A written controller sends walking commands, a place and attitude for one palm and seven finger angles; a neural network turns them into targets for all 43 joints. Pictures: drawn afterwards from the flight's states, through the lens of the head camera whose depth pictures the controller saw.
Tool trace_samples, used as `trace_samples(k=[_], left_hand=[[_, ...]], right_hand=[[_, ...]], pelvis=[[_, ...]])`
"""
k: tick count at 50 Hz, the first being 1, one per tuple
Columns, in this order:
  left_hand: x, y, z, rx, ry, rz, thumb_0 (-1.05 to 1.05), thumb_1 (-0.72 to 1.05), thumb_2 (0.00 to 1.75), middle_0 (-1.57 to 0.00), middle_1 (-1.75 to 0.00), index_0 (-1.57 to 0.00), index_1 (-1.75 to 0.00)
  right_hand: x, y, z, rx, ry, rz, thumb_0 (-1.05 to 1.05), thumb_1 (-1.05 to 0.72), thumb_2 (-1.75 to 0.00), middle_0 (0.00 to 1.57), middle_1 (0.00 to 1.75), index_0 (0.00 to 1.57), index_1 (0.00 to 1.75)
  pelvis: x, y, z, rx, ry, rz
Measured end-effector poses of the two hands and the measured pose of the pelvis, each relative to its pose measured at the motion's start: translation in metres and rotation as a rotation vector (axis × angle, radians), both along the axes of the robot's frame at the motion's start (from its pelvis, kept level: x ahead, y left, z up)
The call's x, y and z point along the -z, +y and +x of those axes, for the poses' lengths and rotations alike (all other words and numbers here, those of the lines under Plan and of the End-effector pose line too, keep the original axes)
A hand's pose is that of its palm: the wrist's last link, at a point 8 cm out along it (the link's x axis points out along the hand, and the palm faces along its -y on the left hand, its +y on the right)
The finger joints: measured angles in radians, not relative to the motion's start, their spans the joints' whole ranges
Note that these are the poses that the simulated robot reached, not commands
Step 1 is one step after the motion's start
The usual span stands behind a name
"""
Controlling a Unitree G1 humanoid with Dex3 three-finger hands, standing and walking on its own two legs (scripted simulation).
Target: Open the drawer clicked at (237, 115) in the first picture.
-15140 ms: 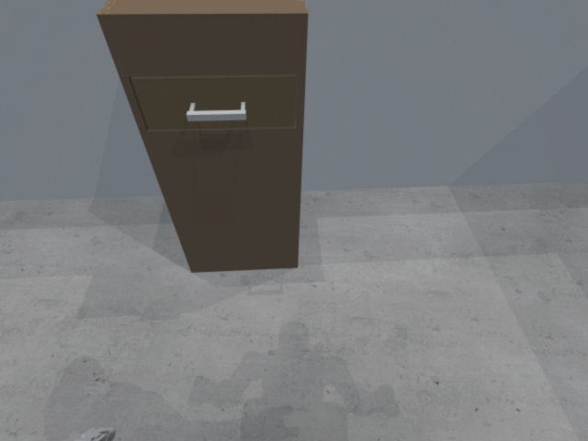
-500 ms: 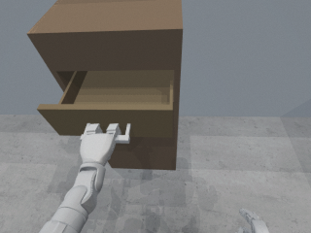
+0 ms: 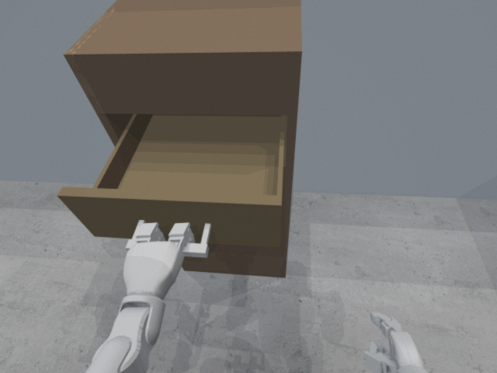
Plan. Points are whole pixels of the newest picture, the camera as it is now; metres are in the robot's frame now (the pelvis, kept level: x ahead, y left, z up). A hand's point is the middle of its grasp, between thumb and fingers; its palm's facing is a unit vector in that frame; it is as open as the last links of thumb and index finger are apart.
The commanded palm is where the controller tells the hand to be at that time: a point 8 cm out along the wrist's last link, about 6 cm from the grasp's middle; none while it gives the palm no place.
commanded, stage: pull the drawer open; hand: left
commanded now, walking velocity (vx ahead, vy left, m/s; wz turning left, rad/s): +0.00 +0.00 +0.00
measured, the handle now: (170, 238) +0.33 +0.18 +0.01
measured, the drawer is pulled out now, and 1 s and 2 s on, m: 0.22 0.30 0.30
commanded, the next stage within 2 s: open the thumb to release the handle in 0.82 s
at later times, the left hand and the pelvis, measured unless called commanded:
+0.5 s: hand (158, 308) +0.22 +0.18 -0.01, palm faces +0.02 -0.13 -0.99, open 5.5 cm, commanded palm +0.18 +0.19 +0.04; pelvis +0.00 +0.00 -0.01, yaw -1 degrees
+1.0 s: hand (151, 318) +0.20 +0.18 -0.01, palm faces +0.04 -0.12 -0.99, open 5.5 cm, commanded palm +0.17 +0.19 +0.04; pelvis +0.00 -0.01 -0.02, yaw -1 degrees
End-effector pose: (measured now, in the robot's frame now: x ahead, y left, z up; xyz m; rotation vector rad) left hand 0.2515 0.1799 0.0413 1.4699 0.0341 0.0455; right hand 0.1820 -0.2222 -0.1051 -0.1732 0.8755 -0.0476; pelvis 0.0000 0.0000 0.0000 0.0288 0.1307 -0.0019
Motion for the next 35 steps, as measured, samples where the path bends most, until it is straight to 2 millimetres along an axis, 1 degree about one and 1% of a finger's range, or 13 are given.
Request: trace_samples(k=[8, 20, 28, 35], left_hand=[[0.000, 0.001, -0.014, -0.002, -0.002, -0.011, 0.02, 0.74, 0.82, -0.33, -1.35, -0.41, -1.35], [-0.001, 0.001, -0.044, -0.010, -0.006, -0.026, 0.02, 0.74, 0.81, -0.33, -1.35, -0.41, -1.35], [-0.001, 0.001, -0.065, -0.021, -0.010, -0.030, 0.01, 0.73, 0.81, -0.33, -1.35, -0.41, -1.35], [-0.001, 0.001, -0.077, -0.028, -0.009, -0.028, 0.01, 0.73, 0.81, -0.33, -1.35, -0.41, -1.35]], right_hand=[[-0.002, 0.000, 0.004, -0.005, -0.012, 0.000, 0.01, -0.91, -0.90, 0.20, 0.30, 0.20, 0.29], [-0.002, -0.001, 0.010, -0.016, -0.028, 0.002, 0.01, -0.91, -0.90, 0.20, 0.30, 0.20, 0.29], [0.000, 0.003, 0.017, -0.046, -0.046, 0.010, 0.01, -0.91, -0.90, 0.20, 0.30, 0.20, 0.29], [0.002, 0.008, 0.022, -0.073, -0.064, 0.023, 0.01, -0.91, -0.90, 0.20, 0.30, 0.20, 0.29]], pelvis=[[0.001, -0.001, 0.001, 0.006, -0.002, 0.001], [0.003, -0.001, 0.003, 0.016, 0.001, 0.002], [0.008, -0.002, 0.003, 0.014, 0.005, 0.003], [0.011, -0.003, 0.001, 0.012, 0.005, 0.004]])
